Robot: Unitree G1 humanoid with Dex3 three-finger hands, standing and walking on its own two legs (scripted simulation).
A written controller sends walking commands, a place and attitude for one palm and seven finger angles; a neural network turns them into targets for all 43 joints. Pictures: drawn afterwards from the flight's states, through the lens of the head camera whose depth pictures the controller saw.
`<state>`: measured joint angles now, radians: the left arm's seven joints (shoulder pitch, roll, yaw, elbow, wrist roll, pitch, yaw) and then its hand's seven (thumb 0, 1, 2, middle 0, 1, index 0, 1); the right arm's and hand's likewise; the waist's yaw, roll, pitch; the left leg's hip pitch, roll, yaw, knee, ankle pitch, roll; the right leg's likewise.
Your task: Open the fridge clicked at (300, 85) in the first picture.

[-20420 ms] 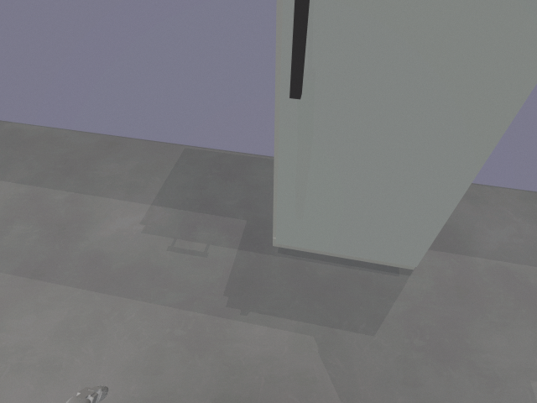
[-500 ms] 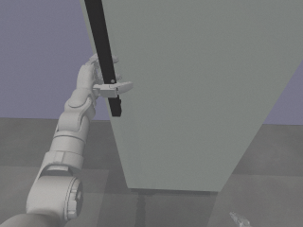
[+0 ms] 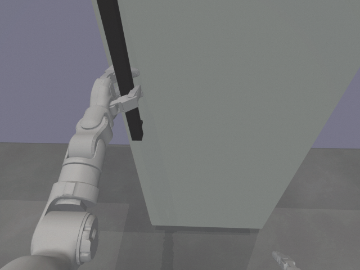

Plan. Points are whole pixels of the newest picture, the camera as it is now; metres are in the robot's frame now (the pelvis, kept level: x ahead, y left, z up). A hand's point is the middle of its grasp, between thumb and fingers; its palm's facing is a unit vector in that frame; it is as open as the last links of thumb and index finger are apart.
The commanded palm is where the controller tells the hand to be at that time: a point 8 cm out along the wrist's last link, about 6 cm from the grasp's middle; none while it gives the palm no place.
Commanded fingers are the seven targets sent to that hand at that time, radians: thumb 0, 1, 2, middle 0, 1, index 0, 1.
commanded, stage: grip the handle and tug to test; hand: left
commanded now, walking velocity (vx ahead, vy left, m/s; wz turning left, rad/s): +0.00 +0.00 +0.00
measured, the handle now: (126, 69) +0.47 +0.14 +0.24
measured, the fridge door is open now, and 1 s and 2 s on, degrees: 0 6 30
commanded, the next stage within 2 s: pull the door a little, standing still in 0.54 s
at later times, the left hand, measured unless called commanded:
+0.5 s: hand (133, 99) +0.41 +0.12 +0.20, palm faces +0.02 -1.00 +0.00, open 6.2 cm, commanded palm +0.36 +0.17 +0.20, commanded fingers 0.00 0.90 0.90 -0.45 -1.40 -0.45 -1.40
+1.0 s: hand (132, 117) +0.35 +0.11 +0.20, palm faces -0.01 -1.00 -0.01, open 6.5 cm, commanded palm +0.30 +0.17 +0.20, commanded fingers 0.00 0.90 0.90 -0.45 -1.40 -0.45 -1.40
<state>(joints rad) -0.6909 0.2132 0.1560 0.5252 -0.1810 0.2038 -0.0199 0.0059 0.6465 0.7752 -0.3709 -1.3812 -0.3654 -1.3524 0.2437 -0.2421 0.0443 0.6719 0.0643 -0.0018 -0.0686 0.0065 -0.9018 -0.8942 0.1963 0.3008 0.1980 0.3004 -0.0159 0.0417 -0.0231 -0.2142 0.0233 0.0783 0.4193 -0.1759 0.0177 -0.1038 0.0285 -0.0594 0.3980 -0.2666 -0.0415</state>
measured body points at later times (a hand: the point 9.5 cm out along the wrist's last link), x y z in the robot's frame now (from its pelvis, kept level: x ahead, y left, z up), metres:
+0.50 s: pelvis +0.01 -0.01 +0.00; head -0.01 -0.03 +0.45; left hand +0.40 +0.17 +0.21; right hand +0.16 -0.24 -0.10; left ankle +0.03 +0.11 -0.74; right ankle -0.03 -0.09 -0.74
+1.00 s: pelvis +0.03 -0.01 +0.00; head -0.01 -0.04 +0.45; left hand +0.35 +0.17 +0.20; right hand +0.23 -0.23 -0.08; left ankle +0.03 +0.11 -0.74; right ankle -0.03 -0.09 -0.74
